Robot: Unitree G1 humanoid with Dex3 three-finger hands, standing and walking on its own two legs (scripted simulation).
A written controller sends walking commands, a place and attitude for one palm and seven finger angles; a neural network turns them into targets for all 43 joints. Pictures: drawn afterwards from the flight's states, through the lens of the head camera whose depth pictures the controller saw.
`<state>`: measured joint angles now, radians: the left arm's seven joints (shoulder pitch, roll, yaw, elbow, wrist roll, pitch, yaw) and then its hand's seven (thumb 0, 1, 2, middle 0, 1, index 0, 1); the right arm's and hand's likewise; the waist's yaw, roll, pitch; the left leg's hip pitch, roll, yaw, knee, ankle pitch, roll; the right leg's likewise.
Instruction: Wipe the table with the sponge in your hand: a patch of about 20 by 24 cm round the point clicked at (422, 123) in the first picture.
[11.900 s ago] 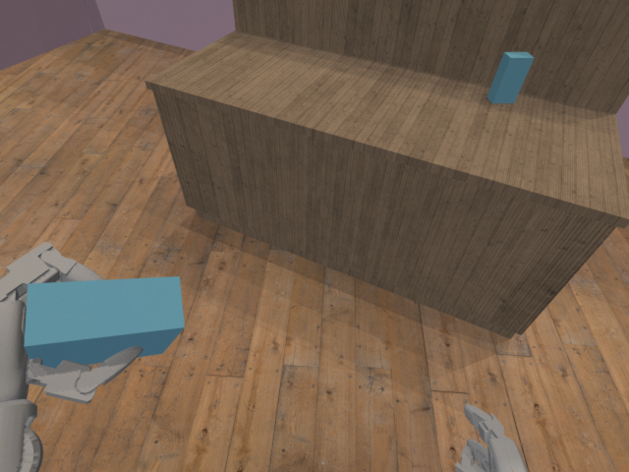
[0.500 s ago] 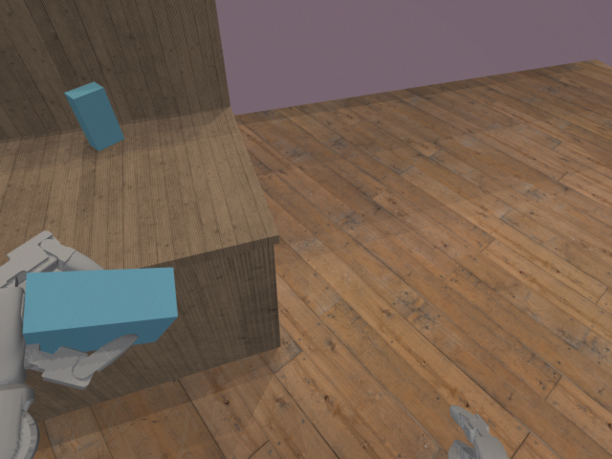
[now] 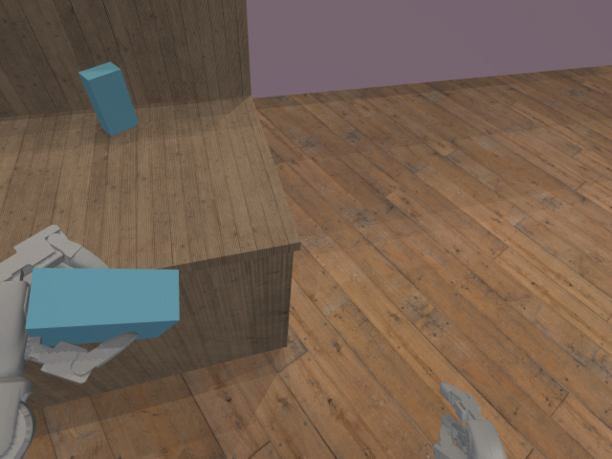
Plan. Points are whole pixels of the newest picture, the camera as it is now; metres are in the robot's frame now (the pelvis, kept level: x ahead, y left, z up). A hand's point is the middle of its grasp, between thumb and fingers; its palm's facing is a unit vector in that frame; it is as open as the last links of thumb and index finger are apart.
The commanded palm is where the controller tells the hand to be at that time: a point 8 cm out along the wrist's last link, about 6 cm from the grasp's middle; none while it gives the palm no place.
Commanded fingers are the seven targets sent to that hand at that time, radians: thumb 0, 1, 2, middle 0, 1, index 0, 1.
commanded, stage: shuffle to correct the standing spot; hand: left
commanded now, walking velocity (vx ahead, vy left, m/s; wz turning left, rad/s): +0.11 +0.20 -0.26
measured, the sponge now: (126, 308) +0.23 +0.22 +0.12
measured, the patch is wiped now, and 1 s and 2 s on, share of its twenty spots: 0.00 0.00 0.00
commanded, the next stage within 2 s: none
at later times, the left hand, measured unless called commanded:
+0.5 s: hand (58, 250) +0.27 +0.29 +0.16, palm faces +0.33 -0.87 -0.37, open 9.4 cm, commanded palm +0.20 +0.33 +0.18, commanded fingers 0.00 0.10 1.30 -1.20 -1.60 -1.20 -1.60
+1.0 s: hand (6, 227) +0.28 +0.34 +0.17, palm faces +0.23 -0.83 -0.51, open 9.4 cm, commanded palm +0.22 +0.39 +0.18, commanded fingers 0.00 0.10 1.30 -1.20 -1.60 -1.20 -1.60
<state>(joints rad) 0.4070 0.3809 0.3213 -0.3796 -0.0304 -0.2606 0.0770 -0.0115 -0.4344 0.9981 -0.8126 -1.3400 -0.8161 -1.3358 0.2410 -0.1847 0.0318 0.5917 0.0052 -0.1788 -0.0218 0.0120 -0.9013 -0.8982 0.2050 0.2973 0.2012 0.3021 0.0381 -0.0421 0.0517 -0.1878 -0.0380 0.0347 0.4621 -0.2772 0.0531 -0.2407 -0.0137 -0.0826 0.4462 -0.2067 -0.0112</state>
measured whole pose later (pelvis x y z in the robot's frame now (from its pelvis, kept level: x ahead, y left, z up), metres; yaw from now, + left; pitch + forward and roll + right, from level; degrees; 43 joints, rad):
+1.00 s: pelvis +0.04 +0.13 -0.02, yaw -6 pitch +0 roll -2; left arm 0.48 0.44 0.40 -0.51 -0.06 -0.24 0.09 -0.01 -0.43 1.00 -0.81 -1.34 -0.82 -1.34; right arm 0.19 -0.23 0.00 0.58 0.00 -0.06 0.02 0.01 -0.90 -0.90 0.21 0.30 0.20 0.30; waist -0.02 0.06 0.07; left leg -0.50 -0.08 0.01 1.07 -0.39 0.01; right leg -0.32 -0.01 -0.20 0.61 -0.30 -0.08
